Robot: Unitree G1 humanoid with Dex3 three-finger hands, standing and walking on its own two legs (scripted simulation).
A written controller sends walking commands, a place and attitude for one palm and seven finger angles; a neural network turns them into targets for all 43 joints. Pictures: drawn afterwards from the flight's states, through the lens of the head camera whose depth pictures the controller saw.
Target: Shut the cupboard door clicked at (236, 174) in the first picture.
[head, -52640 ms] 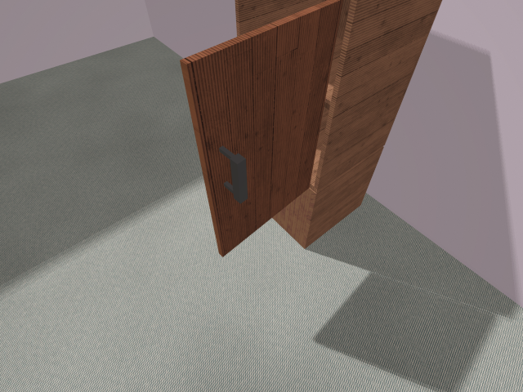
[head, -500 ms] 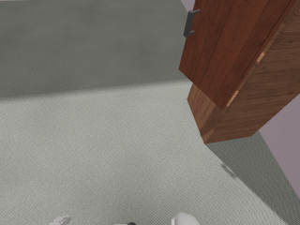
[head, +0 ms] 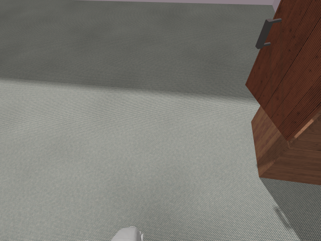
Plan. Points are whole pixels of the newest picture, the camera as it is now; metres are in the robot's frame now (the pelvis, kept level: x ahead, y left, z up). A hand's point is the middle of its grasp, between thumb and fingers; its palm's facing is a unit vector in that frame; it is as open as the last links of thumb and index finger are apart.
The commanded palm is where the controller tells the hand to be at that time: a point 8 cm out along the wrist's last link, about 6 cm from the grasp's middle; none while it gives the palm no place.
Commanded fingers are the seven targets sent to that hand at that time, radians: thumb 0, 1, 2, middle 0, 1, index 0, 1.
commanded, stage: walk to a spot facing it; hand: left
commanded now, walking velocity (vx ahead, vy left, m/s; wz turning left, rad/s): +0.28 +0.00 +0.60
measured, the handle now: (268, 33) +0.89 -0.43 -0.01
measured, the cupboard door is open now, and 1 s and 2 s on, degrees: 23 23 23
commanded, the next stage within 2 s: turn to face it in 1.48 s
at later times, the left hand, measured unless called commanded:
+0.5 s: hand (73, 237) +0.14 +0.26 -0.15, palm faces +0.24 -0.94 -0.24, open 7.4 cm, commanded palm none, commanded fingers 0.00 0.90 0.90 -0.20 -0.30 -0.20 -0.30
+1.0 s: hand (104, 218) +0.20 +0.19 -0.17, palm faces +0.56 -0.81 -0.20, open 7.3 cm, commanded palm none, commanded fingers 0.00 0.90 0.90 -0.20 -0.30 -0.20 -0.30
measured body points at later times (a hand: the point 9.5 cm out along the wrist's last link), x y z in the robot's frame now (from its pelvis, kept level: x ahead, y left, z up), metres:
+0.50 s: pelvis +0.10 +0.03 +0.00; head +0.13 +0.04 +0.45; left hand +0.13 +0.31 -0.13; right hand +0.16 -0.20 -0.15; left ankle -0.01 +0.14 -0.74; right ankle +0.24 -0.09 -0.70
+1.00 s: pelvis +0.30 +0.04 +0.00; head +0.33 +0.06 +0.45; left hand +0.17 +0.23 -0.15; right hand +0.50 -0.12 -0.14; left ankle +0.31 +0.20 -0.68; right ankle +0.28 -0.06 -0.74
